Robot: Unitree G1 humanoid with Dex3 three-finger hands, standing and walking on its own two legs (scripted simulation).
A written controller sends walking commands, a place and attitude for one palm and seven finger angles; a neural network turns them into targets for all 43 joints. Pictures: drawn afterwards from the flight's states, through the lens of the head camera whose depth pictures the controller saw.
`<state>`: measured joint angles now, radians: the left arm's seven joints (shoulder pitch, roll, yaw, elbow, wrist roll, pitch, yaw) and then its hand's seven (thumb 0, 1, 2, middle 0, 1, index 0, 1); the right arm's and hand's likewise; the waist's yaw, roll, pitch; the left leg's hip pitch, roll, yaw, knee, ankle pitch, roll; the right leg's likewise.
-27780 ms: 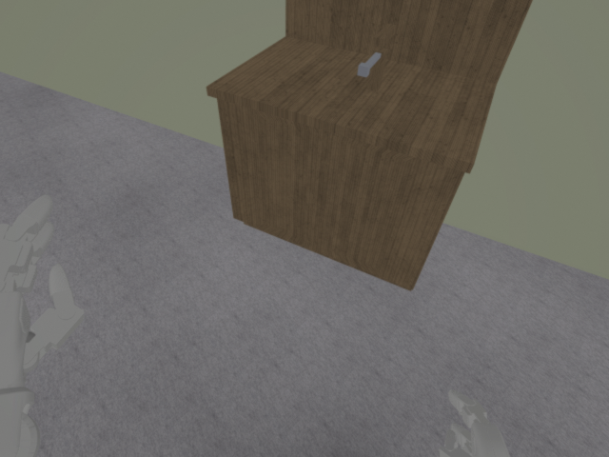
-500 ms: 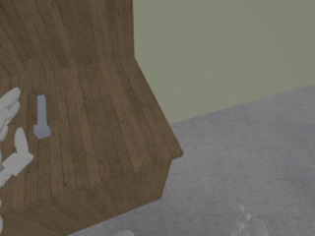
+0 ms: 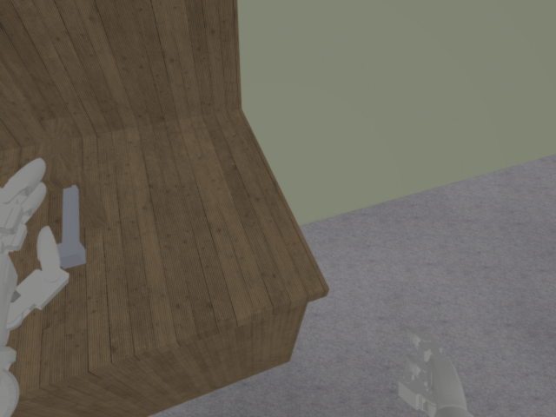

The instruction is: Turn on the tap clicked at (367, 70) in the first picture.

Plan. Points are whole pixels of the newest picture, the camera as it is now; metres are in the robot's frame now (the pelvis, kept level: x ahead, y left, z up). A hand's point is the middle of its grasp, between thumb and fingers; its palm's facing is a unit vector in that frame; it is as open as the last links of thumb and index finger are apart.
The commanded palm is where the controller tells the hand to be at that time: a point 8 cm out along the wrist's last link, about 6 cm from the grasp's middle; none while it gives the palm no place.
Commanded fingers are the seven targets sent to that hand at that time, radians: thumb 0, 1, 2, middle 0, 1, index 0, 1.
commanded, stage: come to a stop and stand still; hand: left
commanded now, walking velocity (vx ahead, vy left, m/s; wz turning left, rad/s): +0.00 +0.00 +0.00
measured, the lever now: (70, 254) +0.30 +0.32 +0.05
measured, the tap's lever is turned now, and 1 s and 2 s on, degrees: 0 0 0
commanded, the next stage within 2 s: look again from close up in 0.22 s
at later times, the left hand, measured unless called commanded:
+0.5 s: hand (36, 221) +0.25 +0.27 +0.19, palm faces +0.47 -0.76 -0.45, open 7.4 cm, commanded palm +0.17 +0.27 +0.18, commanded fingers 0.00 0.90 0.90 -0.20 -0.30 -0.20 -0.30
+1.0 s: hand (51, 278) +0.21 +0.25 +0.16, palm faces +0.35 -0.82 -0.46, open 7.4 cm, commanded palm +0.15 +0.28 +0.18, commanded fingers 0.00 0.90 0.90 -0.20 -0.30 -0.20 -0.30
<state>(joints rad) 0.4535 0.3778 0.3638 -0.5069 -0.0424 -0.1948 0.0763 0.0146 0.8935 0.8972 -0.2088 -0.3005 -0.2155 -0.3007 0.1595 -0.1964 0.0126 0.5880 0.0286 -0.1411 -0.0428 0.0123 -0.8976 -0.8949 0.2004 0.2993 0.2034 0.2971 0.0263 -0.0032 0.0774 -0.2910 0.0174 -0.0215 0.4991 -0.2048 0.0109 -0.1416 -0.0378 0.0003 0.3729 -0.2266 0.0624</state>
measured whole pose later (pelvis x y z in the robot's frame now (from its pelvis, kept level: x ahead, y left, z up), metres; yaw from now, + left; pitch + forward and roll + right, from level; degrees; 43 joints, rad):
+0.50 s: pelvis +0.01 -0.01 +0.00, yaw -1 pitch +1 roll -1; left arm 0.26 0.48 0.49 -0.37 -0.05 -0.24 0.10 0.02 0.90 0.90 -0.21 -0.30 -0.21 -0.30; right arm 0.21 -0.21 0.03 0.59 0.02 -0.16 -0.01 0.01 -0.90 -0.89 0.20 0.30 0.20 0.30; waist 0.03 0.00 0.06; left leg -0.33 0.03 -0.01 0.54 -0.24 0.00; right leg -0.20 -0.03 0.01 0.46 -0.28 0.05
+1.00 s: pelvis -0.01 +0.00 +0.00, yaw +0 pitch +1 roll -3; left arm 0.43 0.41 0.42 -0.56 -0.04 -0.21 0.08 0.01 0.89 0.90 -0.21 -0.30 -0.22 -0.30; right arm 0.14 -0.18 0.02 0.55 0.01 -0.14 -0.03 0.01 -0.90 -0.89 0.20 0.30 0.20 0.30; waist 0.04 -0.01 0.13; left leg -0.35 0.03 -0.03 0.52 -0.19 0.01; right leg -0.20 -0.03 -0.01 0.39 -0.21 0.06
